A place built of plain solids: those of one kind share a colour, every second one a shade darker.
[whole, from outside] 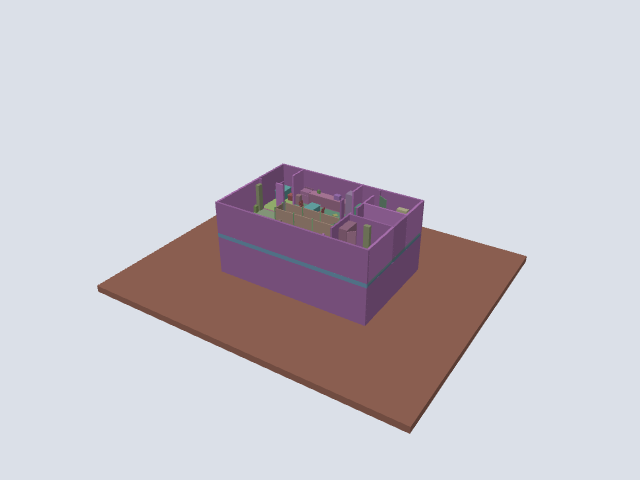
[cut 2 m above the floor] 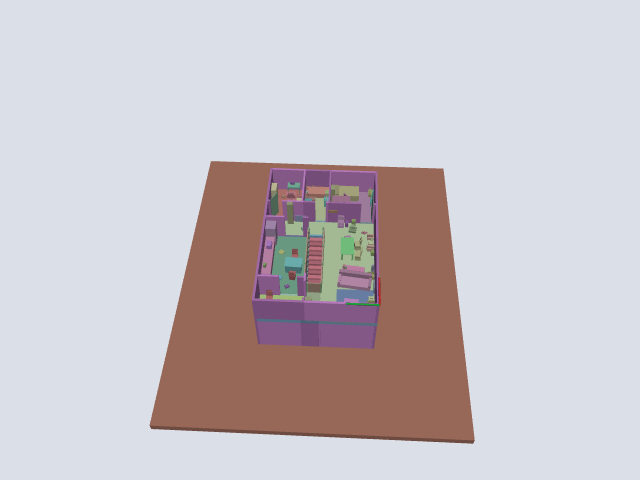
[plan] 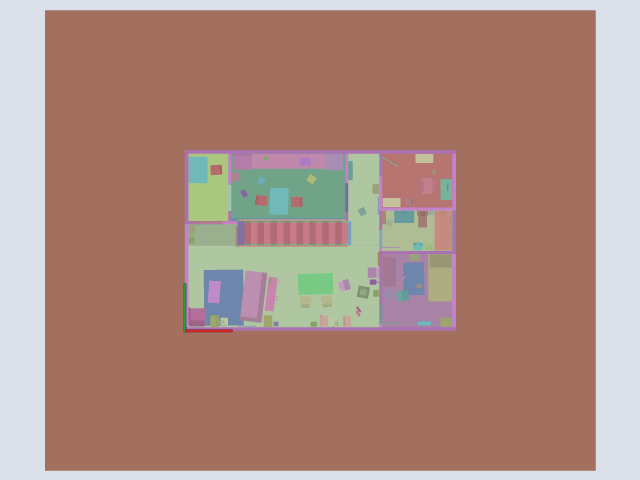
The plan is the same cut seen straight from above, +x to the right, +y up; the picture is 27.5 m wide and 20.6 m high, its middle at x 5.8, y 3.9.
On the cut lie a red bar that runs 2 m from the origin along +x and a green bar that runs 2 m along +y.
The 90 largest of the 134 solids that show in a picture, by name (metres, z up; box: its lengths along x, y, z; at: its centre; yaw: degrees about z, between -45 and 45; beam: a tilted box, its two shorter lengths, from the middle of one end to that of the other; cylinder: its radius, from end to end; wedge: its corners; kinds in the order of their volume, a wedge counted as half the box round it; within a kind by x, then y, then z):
{
 "under_1": {"box": [23.64, 19.76, 0.5], "at": [5.82, 3.88, -0.37]},
 "stair_1": {"box": [4.45, 1.03, 0.48], "at": [4.79, 4.2, -0.06]},
 "stair_2": {"box": [4.17, 1.03, 0.66], "at": [4.93, 4.2, 0.03]},
 "stair_3": {"box": [3.89, 1.03, 0.83], "at": [5.06, 4.2, 0.12]},
 "stair_4": {"box": [3.61, 1.03, 1.01], "at": [5.2, 4.2, 0.21]},
 "stair_5": {"box": [3.33, 1.03, 1.19], "at": [5.34, 4.2, 0.29]},
 "stair_6": {"box": [3.06, 1.03, 1.37], "at": [5.48, 4.2, 0.38]},
 "stair_7": {"box": [2.78, 1.03, 1.54], "at": [5.62, 4.2, 0.47]},
 "stair_8": {"box": [2.5, 1.03, 1.72], "at": [5.76, 4.2, 0.56]},
 "stair_9": {"box": [2.22, 1.03, 1.9], "at": [5.9, 4.2, 0.65]},
 "stair_10": {"box": [1.95, 1.03, 2.08], "at": [6.04, 4.2, 0.74]},
 "stair_11": {"box": [1.67, 1.03, 2.25], "at": [6.18, 4.2, 0.83]},
 "stair_12": {"box": [1.39, 1.03, 2.43], "at": [6.32, 4.2, 0.92]},
 "stair_13": {"box": [1.11, 1.03, 2.61], "at": [6.45, 4.2, 1.0]},
 "stair_14": {"box": [0.83, 1.03, 2.79], "at": [6.59, 4.2, 1.09]},
 "stair_15": {"box": [0.56, 1.03, 2.96], "at": [6.73, 4.2, 1.18]},
 "stair_16": {"box": [0.28, 1.03, 3.14], "at": [6.87, 4.2, 1.27]},
 "wall_1": {"box": [0.16, 3.39, 3.02], "at": [0.08, 1.85, 1.21]},
 "wall_2": {"box": [0.16, 4.42, 2.36], "at": [0.08, 2.37, 4.2]},
 "wall_3": {"box": [0.16, 1.03, 3.02], "at": [0.08, 4.2, 1.21]},
 "wall_4": {"box": [0.16, 2.89, 2.36], "at": [0.08, 6.16, 4.2]},
 "wall_5": {"box": [0.16, 2.76, 3.02], "at": [0.08, 6.22, 1.21]},
 "wall_6": {"box": [0.39, 0.13, 2.36], "at": [0.2, 4.64, 4.2]},
 "wall_7": {"box": [0.13, 0.43, 2.36], "at": [1.93, 4.92, 4.2]},
 "wall_8": {"box": [0.13, 1.33, 2.36], "at": [1.93, 6.94, 4.2]},
 "wall_9": {"box": [0.63, 0.13, 2.36], "at": [1.94, 4.64, 4.2]},
 "wall_10": {"box": [7.14, 0.13, 3.02], "at": [3.57, 3.62, 1.21]},
 "wall_11": {"box": [7.14, 0.13, 3.02], "at": [3.57, 4.78, 1.21]},
 "wall_12": {"box": [11.64, 0.16, 5.67], "at": [5.82, 0.08, 2.54]},
 "wall_13": {"box": [11.64, 0.16, 5.67], "at": [5.82, 7.68, 2.54]},
 "wall_14": {"box": [0.13, 0.39, 2.36], "at": [6.95, 4.91, 4.2]},
 "wall_15": {"box": [0.13, 1.26, 2.36], "at": [6.95, 6.97, 4.2]},
 "wall_16": {"box": [0.13, 2.17, 2.36], "at": [8.4, 2.21, 4.2]},
 "wall_17": {"box": [0.13, 0.84, 2.36], "at": [8.4, 4.75, 4.2]},
 "wall_18": {"box": [0.13, 1.33, 2.36], "at": [8.4, 5.96, 4.2]},
 "wall_19": {"box": [3.3, 0.13, 2.36], "at": [9.99, 3.37, 4.2]},
 "wall_20": {"box": [3.3, 0.13, 2.36], "at": [9.99, 5.24, 4.2]},
 "wall_21": {"box": [0.16, 3.14, 2.36], "at": [11.56, 1.73, 4.2]},
 "wall_22": {"box": [0.16, 7.44, 3.02], "at": [11.56, 3.88, 1.21]},
 "wall_23": {"box": [0.16, 1.74, 2.36], "at": [11.56, 4.3, 4.2]},
 "wall_24": {"box": [0.16, 2.3, 2.36], "at": [11.56, 6.45, 4.2]},
 "upper_floor_living_1": {"box": [2.1, 0.9, 0.16], "at": [1.21, 4.13, 2.94]},
 "upper_floor_living_2": {"box": [8.18, 3.52, 0.16], "at": [4.25, 1.92, 2.94]},
 "upper_floor_living_3": {"box": [1.33, 3.92, 0.16], "at": [7.67, 5.64, 2.94]},
 "upper_floor_kitchen_1": {"box": [4.89, 2.89, 0.16], "at": [4.43, 6.16, 2.94]},
 "counter_run_1": {"box": [3.16, 0.64, 0.038], "at": [4.45, 7.27, 3.91]},
 "counter_run_2": {"box": [3.16, 0.61, 0.78], "at": [4.45, 7.29, 3.51]},
 "wardrobe_1": {"box": [0.6, 1.26, 2.0], "at": [8.78, 2.53, 4.02]},
 "wardrobe_2": {"box": [0.58, 0.06, 1.76], "at": [9.27, 2.15, 4.01], "yaw": 44.6},
 "wall_band_1": {"box": [0.16, 3.39, 0.31], "at": [0.08, 1.85, 2.86]},
 "wall_band_2": {"box": [0.16, 2.76, 0.31], "at": [0.08, 6.22, 2.86]},
 "wall_band_3": {"box": [7.14, 0.13, 0.31], "at": [3.57, 4.78, 2.86]},
 "wall_band_4": {"box": [11.64, 0.16, 0.31], "at": [5.82, 0.08, 2.86]},
 "wall_band_5": {"box": [0.16, 7.44, 0.31], "at": [11.56, 3.88, 2.86]},
 "upper_floor_bedroom_1": {"box": [3.01, 3.14, 0.16], "at": [9.97, 1.73, 2.94]},
 "floor_vestibule_1": {"box": [2.4, 1.03, 0.5], "at": [1.36, 4.2, -0.25]},
 "upper_floor_den_1": {"box": [3.01, 2.3, 0.16], "at": [9.97, 6.45, 2.94]},
 "kitchen_table_1": {"box": [0.71, 1.06, 0.72], "at": [0.57, 6.91, 3.38]},
 "kitchen_table_2": {"box": [0.71, 1.06, 0.72], "at": [4.04, 5.56, 3.38], "yaw": -2.4},
 "child_bed_1": {"box": [1.06, 2.06, 0.4], "at": [10.98, 2.29, 3.4]},
 "child_bed_2": {"box": [0.96, 0.55, 0.2], "at": [10.98, 3.0, 3.6]},
 "fridge_1": {"box": [0.75, 0.7, 1.72], "at": [6.41, 7.24, 3.88]},
 "sofa_1": {"box": [0.93, 2.16, 0.34], "at": [2.95, 1.47, 3.3], "yaw": -6.8},
 "sofa_2": {"box": [0.23, 2.16, 0.39], "at": [3.3, 1.43, 3.66], "yaw": -6.8},
 "flat_shelf_1": {"box": [0.76, 0.39, 1.46], "at": [8.87, 5.5, 3.75]},
 "flat_shelf_2": {"box": [0.76, 0.39, 1.46], "at": [10.28, 7.39, 3.75]},
 "upper_floor_bath_1": {"box": [3.01, 1.74, 0.16], "at": [9.97, 4.3, 2.94]},
 "upper_floor_nook_1": {"box": [1.7, 2.89, 0.16], "at": [1.01, 6.16, 2.94]},
 "stair_guard_1": {"box": [0.08, 0.9, 0.95], "at": [2.22, 4.13, 3.49]},
 "stair_guard_2": {"box": [4.62, 0.08, 0.95], "at": [4.57, 4.75, 3.49]},
 "stair_guard_3": {"box": [4.75, 0.08, 0.95], "at": [4.63, 3.64, 3.49]},
 "billy_1": {"box": [0.28, 0.42, 2.02], "at": [0.31, 4.34, 4.03]},
 "billy_2": {"box": [0.28, 0.42, 2.02], "at": [8.19, 6.08, 4.03]},
 "billy_3": {"box": [0.42, 0.28, 2.02], "at": [9.86, 3.15, 4.03]},
 "bathtub_1": {"box": [0.76, 1.7, 0.41], "at": [11.09, 4.3, 3.23]},
 "range_flat_1": {"box": [0.76, 0.65, 0.94], "at": [2.49, 7.27, 3.49]},
 "cube_shelf_1": {"box": [0.39, 1.46, 0.76], "at": [3.71, 1.58, 3.4], "yaw": -6.8},
 "rug_1": {"box": [1.7, 2.4, 0.08], "at": [1.67, 1.42, 2.99], "yaw": 0.6},
 "rug_2": {"box": [0.9, 1.4, 0.08], "at": [9.83, 2.23, 2.99], "yaw": 0.8},
 "basin_vanity_1": {"box": [0.86, 0.53, 0.82], "at": [9.42, 4.89, 3.43]},
 "wall_foot_1": {"box": [0.16, 4.42, 0.17], "at": [0.08, 2.37, 2.94]},
 "wall_foot_2": {"box": [0.16, 3.14, 0.17], "at": [11.56, 1.73, 2.94]},
 "trunk_1": {"box": [0.5, 0.95, 0.42], "at": [1.26, 1.67, 3.23], "yaw": -4.5},
 "leaning_mirror_1": {"box": [0.19, 0.83, 1.12], "at": [7.11, 6.88, 3.58]},
 "armchair_frame_1": {"box": [0.62, 0.26, 0.41], "at": [0.53, 0.32, 3.63], "yaw": 0.1},
 "armchair_frame_2": {"box": [0.63, 0.74, 0.18], "at": [0.53, 0.6, 3.34], "yaw": 0.1},
 "bar_stool_1": {"box": [0.35, 0.35, 0.74], "at": [2.2, 6.61, 3.39]},
 "wire_rack_1": {"box": [0.36, 0.27, 0.92], "at": [10.47, 3.58, 3.48]},
 "hamper_1": {"box": [0.4, 0.33, 0.63], "at": [10.01, 3.62, 3.33]},
 "leaf_den_door_1": {"box": [0.82, 0.05, 2.01], "at": [8.83, 7.25, 4.03], "yaw": -30.0}
}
